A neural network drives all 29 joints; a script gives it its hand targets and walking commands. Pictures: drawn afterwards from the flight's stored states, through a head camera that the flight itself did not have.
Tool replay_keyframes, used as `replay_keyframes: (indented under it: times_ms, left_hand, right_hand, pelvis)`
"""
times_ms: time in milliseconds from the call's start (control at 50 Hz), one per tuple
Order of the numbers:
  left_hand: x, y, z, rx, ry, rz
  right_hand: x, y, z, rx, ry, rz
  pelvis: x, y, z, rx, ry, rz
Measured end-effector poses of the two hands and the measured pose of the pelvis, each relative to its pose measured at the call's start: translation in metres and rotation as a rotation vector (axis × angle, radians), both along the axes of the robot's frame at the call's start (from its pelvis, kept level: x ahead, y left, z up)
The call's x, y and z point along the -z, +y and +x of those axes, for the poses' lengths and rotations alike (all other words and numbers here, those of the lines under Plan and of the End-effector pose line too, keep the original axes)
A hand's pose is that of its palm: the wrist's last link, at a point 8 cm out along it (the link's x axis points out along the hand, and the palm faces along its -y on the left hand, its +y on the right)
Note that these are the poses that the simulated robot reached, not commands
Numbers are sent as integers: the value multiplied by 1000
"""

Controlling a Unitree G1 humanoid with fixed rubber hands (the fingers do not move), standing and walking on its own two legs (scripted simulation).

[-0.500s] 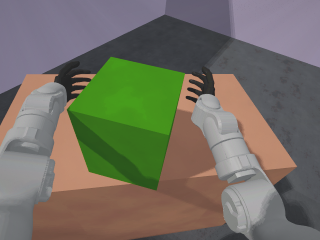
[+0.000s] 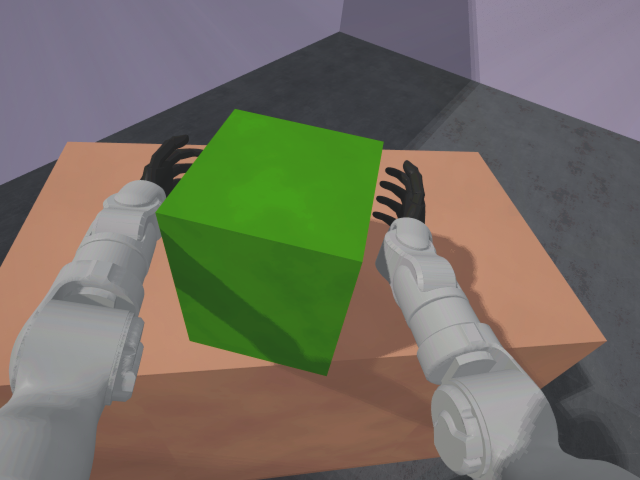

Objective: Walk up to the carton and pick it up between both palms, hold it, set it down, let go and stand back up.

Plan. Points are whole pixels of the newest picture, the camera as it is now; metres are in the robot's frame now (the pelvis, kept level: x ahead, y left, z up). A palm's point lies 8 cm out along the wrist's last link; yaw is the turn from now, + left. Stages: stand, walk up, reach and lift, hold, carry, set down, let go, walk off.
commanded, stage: reach and lift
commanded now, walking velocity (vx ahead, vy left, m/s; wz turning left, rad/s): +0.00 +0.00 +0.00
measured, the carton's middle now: (282, 246) +0.42 -0.03 +0.08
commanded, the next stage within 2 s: none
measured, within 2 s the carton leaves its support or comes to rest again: leaves its support in 2.00 s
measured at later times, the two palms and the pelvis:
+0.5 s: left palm (161, 182) +0.50 +0.12 +0.14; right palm (399, 218) +0.39 -0.17 +0.14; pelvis +0.00 +0.00 +0.00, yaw +0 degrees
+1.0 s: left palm (164, 184) +0.49 +0.11 +0.14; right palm (396, 221) +0.39 -0.17 +0.13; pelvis +0.03 +0.02 +0.01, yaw -1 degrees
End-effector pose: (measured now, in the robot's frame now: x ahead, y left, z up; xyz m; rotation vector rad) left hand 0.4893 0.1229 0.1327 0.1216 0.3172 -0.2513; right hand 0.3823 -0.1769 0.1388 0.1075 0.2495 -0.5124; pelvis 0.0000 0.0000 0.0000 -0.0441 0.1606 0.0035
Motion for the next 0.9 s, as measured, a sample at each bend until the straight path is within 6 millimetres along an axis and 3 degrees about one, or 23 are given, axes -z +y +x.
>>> replay_keyframes:
  times_ms: [600, 900]
  left_hand:
    - [-8, -7, 7, 55, -50, -36]
    - [-8, -9, 3, 112, -46, -33]
  right_hand:
    - [0, 6, 12, 28, -96, -9]
    - [4, 8, 10, 11, -187, -81]
  pelvis:
    - [-5, 5, 4, 1, -26, 1]
    - [-10, 12, 26, 9, -175, 1]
